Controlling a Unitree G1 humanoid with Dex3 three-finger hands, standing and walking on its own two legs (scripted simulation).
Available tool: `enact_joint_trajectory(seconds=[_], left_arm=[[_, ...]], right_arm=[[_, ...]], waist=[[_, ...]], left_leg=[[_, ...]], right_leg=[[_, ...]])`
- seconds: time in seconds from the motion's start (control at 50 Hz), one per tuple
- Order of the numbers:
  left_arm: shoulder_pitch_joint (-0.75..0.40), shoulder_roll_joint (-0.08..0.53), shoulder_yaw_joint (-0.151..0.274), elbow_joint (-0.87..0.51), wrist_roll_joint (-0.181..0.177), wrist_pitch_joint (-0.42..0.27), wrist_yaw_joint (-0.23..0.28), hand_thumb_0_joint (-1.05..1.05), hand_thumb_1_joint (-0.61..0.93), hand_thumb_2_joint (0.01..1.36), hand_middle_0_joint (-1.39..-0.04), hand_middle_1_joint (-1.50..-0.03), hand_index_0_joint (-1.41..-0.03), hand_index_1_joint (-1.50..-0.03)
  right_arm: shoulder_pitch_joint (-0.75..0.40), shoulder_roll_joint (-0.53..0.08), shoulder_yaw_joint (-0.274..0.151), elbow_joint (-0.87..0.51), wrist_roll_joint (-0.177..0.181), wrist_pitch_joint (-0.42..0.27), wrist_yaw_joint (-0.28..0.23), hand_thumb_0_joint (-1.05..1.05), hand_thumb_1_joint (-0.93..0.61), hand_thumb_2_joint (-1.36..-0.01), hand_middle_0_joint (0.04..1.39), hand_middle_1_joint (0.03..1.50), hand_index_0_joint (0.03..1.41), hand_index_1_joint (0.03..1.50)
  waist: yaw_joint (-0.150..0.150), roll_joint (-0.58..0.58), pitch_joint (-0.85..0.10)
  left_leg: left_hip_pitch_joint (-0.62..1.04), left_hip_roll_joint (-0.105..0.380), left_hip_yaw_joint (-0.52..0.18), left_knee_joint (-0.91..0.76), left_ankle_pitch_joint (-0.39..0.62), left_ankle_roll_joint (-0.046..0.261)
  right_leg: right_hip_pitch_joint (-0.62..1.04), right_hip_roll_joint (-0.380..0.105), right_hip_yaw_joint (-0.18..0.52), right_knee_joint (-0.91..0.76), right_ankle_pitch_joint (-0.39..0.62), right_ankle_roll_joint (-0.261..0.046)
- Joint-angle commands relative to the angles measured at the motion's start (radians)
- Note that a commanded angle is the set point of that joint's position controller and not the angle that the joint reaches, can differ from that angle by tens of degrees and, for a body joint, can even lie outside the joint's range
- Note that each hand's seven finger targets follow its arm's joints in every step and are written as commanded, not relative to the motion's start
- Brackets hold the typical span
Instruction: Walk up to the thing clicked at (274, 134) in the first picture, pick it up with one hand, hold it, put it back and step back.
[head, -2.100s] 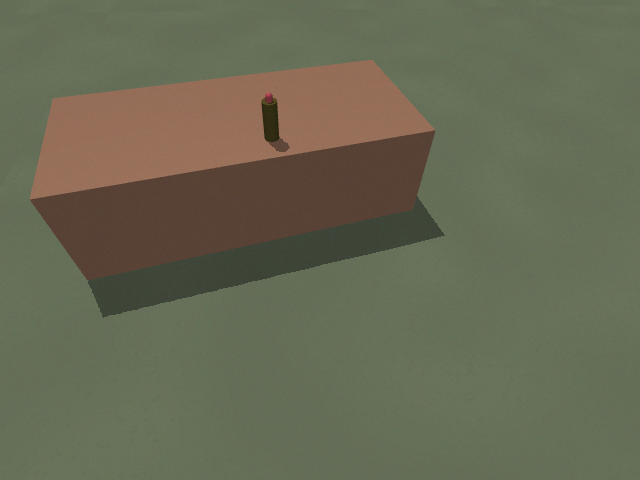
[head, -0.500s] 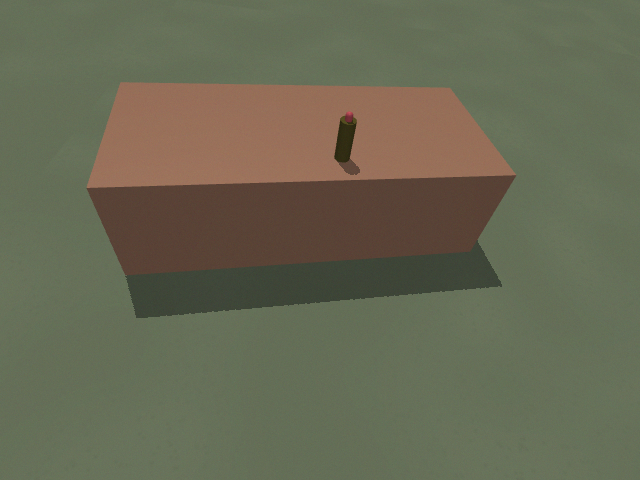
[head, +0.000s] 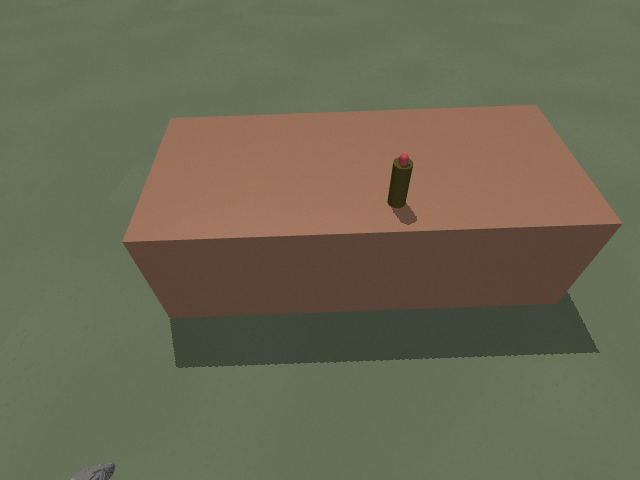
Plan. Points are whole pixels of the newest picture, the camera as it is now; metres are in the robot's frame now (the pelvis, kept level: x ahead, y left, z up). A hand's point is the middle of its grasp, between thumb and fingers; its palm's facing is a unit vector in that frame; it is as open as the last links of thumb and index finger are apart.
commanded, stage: walk up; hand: right
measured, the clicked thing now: (400, 179) +0.91 -0.21 -0.26
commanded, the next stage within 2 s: none
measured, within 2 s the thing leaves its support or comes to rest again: neither
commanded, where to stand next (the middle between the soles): +0.48 -0.01 m, yaw +1 degrees
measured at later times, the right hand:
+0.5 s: hand (485, 373) +0.29 -0.24 -0.10, palm faces -0.04 +0.91 -0.41, open 7.4 cm
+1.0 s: hand (507, 324) +0.40 -0.32 -0.15, palm faces -0.06 +0.95 -0.31, open 7.4 cm
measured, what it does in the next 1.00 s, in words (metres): walks ahead: left foot, then right foot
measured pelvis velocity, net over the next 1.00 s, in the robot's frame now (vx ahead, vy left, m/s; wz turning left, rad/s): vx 0.34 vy -0.05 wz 0.01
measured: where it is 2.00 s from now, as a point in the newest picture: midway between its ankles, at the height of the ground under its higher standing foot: (338, 420)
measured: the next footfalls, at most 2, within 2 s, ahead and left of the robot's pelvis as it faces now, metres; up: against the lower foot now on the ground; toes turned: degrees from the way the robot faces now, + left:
left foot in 0.30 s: +0.28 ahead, +0.13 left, +0.00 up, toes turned +6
right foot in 0.78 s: +0.41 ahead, -0.15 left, +0.00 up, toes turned -1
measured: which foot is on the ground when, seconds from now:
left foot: up 0.00-0.28, down 0.30-0.80, up 0.82-1.00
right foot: down 0.00-0.34, up 0.36-0.76, down 0.78-1.00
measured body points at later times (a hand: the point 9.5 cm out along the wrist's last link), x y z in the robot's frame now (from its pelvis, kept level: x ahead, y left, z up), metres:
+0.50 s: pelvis +0.19 +0.02 +0.00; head +0.20 +0.06 +0.45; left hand +0.22 +0.34 -0.13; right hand +0.29 -0.28 -0.07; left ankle +0.24 +0.13 -0.73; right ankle +0.18 -0.13 -0.65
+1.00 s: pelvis +0.34 -0.05 +0.01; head +0.35 -0.08 +0.46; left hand +0.39 +0.27 -0.08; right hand +0.40 -0.36 -0.12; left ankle +0.36 +0.11 -0.66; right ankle +0.37 -0.16 -0.73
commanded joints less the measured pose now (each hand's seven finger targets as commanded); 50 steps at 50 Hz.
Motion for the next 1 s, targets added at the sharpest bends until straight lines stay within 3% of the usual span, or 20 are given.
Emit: enact_joint_trajectory(seconds=[0.0, 0.14, 0.2, 0.24, 0.28, 0.3, 0.32, 0.34, 0.36, 0.42, 0.46, 0.56, 0.64, 0.74, 0.76, 0.78, 0.8, 0.82, 0.9, 0.98], left_arm=[[0.071, 0.27, 0.068, -0.05, -0.008, -0.027, 0.028, 0.0, 0.9, 0.9, -0.2, -0.3, -0.2, -0.3], [0.106, 0.289, 0.07, -0.106, 0.012, -0.035, 0.023, 0.0, 0.9, 0.9, -0.2, -0.3, -0.2, -0.3], [0.146, 0.291, 0.066, -0.103, 0.01, -0.024, 0.019, 0.0, 0.9, 0.9, -0.2, -0.3, -0.2, -0.3], [0.132, 0.307, 0.065, -0.109, 0.008, -0.015, 0.019, 0.0, 0.9, 0.9, -0.2, -0.3, -0.2, -0.3], [0.149, 0.255, 0.037, -0.124, 0.006, -0.009, 0.022, 0.0, 0.9, 0.9, -0.2, -0.3, -0.2, -0.3], [0.202, 0.191, 0.018, -0.128, -0.004, -0.005, 0.026, 0.0, 0.9, 0.9, -0.2, -0.3, -0.2, -0.3], [0.236, 0.159, 0.016, -0.126, -0.007, 0.003, 0.025, 0.0, 0.9, 0.9, -0.2, -0.3, -0.2, -0.3], [0.215, 0.288, 0.046, -0.102, -0.003, 0.018, 0.041, 0.0, 0.9, 0.9, -0.2, -0.3, -0.2, -0.3], [0.184, 0.298, 0.042, -0.098, 0.005, 0.019, 0.045, 0.0, 0.9, 0.9, -0.2, -0.3, -0.2, -0.3], [0.219, 0.258, 0.037, -0.049, -0.008, 0.023, 0.032, 0.0, 0.9, 0.9, -0.2, -0.3, -0.2, -0.3], [0.246, 0.241, 0.041, -0.033, -0.007, 0.032, 0.023, 0.0, 0.9, 0.9, -0.2, -0.3, -0.2, -0.3], [0.152, 0.229, 0.041, -0.063, 0.008, 0.032, -0.005, 0.0, 0.9, 0.9, -0.2, -0.3, -0.2, -0.3], [0.076, 0.218, 0.047, -0.077, 0.009, 0.016, -0.015, 0.0, 0.9, 0.9, -0.2, -0.3, -0.2, -0.3], [0.183, 0.251, 0.067, -0.016, 0.016, -0.011, 0.001, 0.0, 0.9, 0.9, -0.2, -0.3, -0.2, -0.3], [0.259, 0.28, 0.081, 0.002, 0.016, -0.021, 0.012, 0.0, 0.9, 0.9, -0.2, -0.3, -0.2, -0.3], [0.32, 0.361, 0.104, 0.003, 0.024, -0.032, 0.027, 0.0, 0.9, 0.9, -0.2, -0.3, -0.2, -0.3], [0.273, 0.398, 0.101, -0.026, 0.015, -0.034, 0.031, 0.0, 0.9, 0.9, -0.2, -0.3, -0.2, -0.3], [0.219, 0.417, 0.1, -0.041, 0.004, -0.026, 0.028, 0.0, 0.9, 0.9, -0.2, -0.3, -0.2, -0.3], [0.163, 0.311, 0.065, -0.048, -0.015, -0.031, 0.044, 0.0, 0.9, 0.9, -0.2, -0.3, -0.2, -0.3], [0.164, 0.291, 0.053, -0.068, -0.011, -0.039, 0.053, 0.0, 0.9, 0.9, -0.2, -0.3, -0.2, -0.3]], right_arm=[[0.065, -0.167, -0.057, -0.06, 0.002, -0.026, 0.008, 0.0, -0.9, -0.9, 0.2, 0.3, 0.2, 0.3], [-0.084, -0.153, -0.064, -0.108, -0.016, -0.016, 0.037, 0.0, -0.9, -0.9, 0.2, 0.3, 0.2, 0.3], [-0.143, -0.143, -0.066, -0.125, -0.018, -0.03, 0.038, 0.0, -0.9, -0.9, 0.2, 0.3, 0.2, 0.3], [-0.104, -0.142, -0.072, -0.111, -0.02, -0.035, 0.035, 0.0, -0.9, -0.9, 0.2, 0.3, 0.2, 0.3], [0.046, -0.21, -0.099, -0.056, -0.03, -0.046, 0.02, 0.0, -0.9, -0.9, 0.2, 0.3, 0.2, 0.3], [0.141, -0.273, -0.12, -0.046, -0.048, -0.05, 0.01, 0.0, -0.9, -0.9, 0.2, 0.3, 0.2, 0.3], [0.15, -0.338, -0.131, -0.077, -0.047, -0.052, -0.002, 0.0, -0.9, -0.9, 0.2, 0.3, 0.2, 0.3], [0.116, -0.344, -0.136, -0.092, -0.012, -0.047, -0.001, 0.0, -0.9, -0.9, 0.2, 0.3, 0.2, 0.3], [0.071, -0.323, -0.131, -0.096, -0.002, -0.043, -0.004, 0.0, -0.9, -0.9, 0.2, 0.3, 0.2, 0.3], [-0.007, -0.236, -0.083, -0.112, 0.008, -0.054, -0.014, 0.0, -0.9, -0.9, 0.2, 0.3, 0.2, 0.3], [-0.028, -0.231, -0.079, -0.111, 0.004, -0.061, -0.01, 0.0, -0.9, -0.9, 0.2, 0.3, 0.2, 0.3], [-0.031, -0.257, -0.088, -0.131, -0.009, -0.061, -0.003, 0.0, -0.9, -0.9, 0.2, 0.3, 0.2, 0.3], [-0.021, -0.269, -0.091, -0.126, -0.012, -0.053, 0.004, 0.0, -0.9, -0.9, 0.2, 0.3, 0.2, 0.3], [-0.046, -0.23, -0.073, -0.147, -0.012, -0.029, 0.01, 0.0, -0.9, -0.9, 0.2, 0.3, 0.2, 0.3], [-0.008, -0.178, -0.055, -0.143, -0.014, -0.027, 0.01, 0.0, -0.9, -0.9, 0.2, 0.3, 0.2, 0.3], [0.03, -0.091, -0.025, -0.154, -0.011, -0.027, 0.01, 0.0, -0.9, -0.9, 0.2, 0.3, 0.2, 0.3], [0.024, -0.139, -0.035, -0.142, -0.009, -0.014, 0.004, 0.0, -0.9, -0.9, 0.2, 0.3, 0.2, 0.3], [0.01, -0.22, -0.056, -0.127, -0.02, -0.009, -0.006, 0.0, -0.9, -0.9, 0.2, 0.3, 0.2, 0.3], [0.03, -0.195, -0.056, -0.061, 0.0, -0.001, 0.008, 0.0, -0.9, -0.9, 0.2, 0.3, 0.2, 0.3], [0.026, -0.169, -0.057, -0.057, -0.008, 0.021, 0.02, 0.0, -0.9, -0.9, 0.2, 0.3, 0.2, 0.3]], waist=[[0.002, -0.172, 0.022], [0.032, -0.166, 0.01], [0.051, -0.136, -0.027], [0.017, -0.114, -0.062], [-0.064, 0.052, -0.147], [-0.101, 0.231, -0.208], [-0.087, 0.289, -0.226], [-0.098, 0.141, -0.23], [-0.079, 0.099, -0.145], [-0.016, 0.056, -0.032], [0.0, 0.098, -0.024], [-0.027, 0.139, 0.01], [-0.039, 0.147, 0.008], [0.034, 0.027, -0.059], [0.072, -0.107, -0.114], [0.088, -0.365, -0.136], [0.073, -0.292, -0.07], [0.065, -0.254, -0.032], [0.009, -0.184, -0.008], [0.004, -0.18, -0.027]], left_leg=[[-0.19, 0.057, -0.055, -0.028, 0.115, 0.0], [-0.2, 0.094, 0.03, -0.39, 0.223, -0.052], [-0.112, 0.072, 0.079, -0.52, 0.261, -0.036], [0.012, 0.06, 0.104, -0.591, 0.307, -0.015], [0.312, 0.03, 0.076, -0.605, 0.237, 0.023], [0.433, 0.165, -0.126, -0.713, 0.059, 0.077], [0.527, 0.403, -0.588, -0.802, -0.056, 0.154], [0.47, 0.458, -0.674, -0.843, -0.068, 0.238], [0.368, 0.456, -0.618, -0.856, 0.002, 0.244], [0.152, 0.311, -0.214, -0.844, 0.37, 0.115], [0.076, 0.271, -0.126, -0.857, 0.387, 0.13], [0.085, 0.267, -0.079, -0.909, 0.142, 0.186], [0.055, 0.251, -0.048, -0.874, 0.093, 0.167], [-0.059, 0.215, -0.012, -0.642, 0.066, 0.115], [-0.107, 0.162, 0.037, -0.431, 0.104, 0.087], [-0.238, 0.048, 0.123, -0.133, -0.018, 0.028], [-0.374, -0.013, 0.063, -0.029, -0.072, -0.009], [-0.356, 0.048, 0.011, -0.001, -0.089, -0.011], [-0.279, 0.09, -0.038, -0.082, 0.088, -0.012], [-0.225, 0.065, -0.011, -0.157, 0.171, -0.038]], right_leg=[[0.073, -0.192, 0.232, -0.344, 0.162, -0.166], [0.109, -0.195, 0.124, -0.353, 0.109, -0.196], [0.15, -0.196, 0.101, -0.266, 0.249, -0.175], [0.112, -0.21, 0.102, -0.201, 0.221, -0.16], [-0.034, -0.13, 0.045, 0.073, 0.234, -0.118], [-0.163, -0.04, -0.017, 0.341, 0.088, -0.074], [-0.376, 0.097, 0.037, 0.509, -0.294, -0.031], [-0.36, 0.042, 0.138, 0.585, -0.312, -0.039], [-0.369, 0.01, 0.164, 0.623, -0.277, -0.037], [-0.253, -0.024, 0.211, 0.52, -0.13, -0.019], [-0.184, -0.017, 0.164, 0.49, -0.08, 0.0], [-0.229, -0.056, 0.1, 0.256, -0.007, 0.036], [-0.134, -0.045, 0.072, 0.069, 0.057, 0.022], [0.17, 0.028, 0.018, -0.068, 0.033, 0.002], [0.303, 0.009, 0.08, -0.139, -0.04, -0.015], [0.352, -0.205, 0.417, -0.283, -0.245, -0.065], [0.309, -0.346, 0.7, -0.417, -0.343, -0.147], [0.236, -0.383, 0.747, -0.41, -0.375, -0.226], [0.17, -0.212, 0.354, -0.334, 0.102, -0.12], [0.148, -0.179, 0.211, -0.319, 0.323, -0.13]])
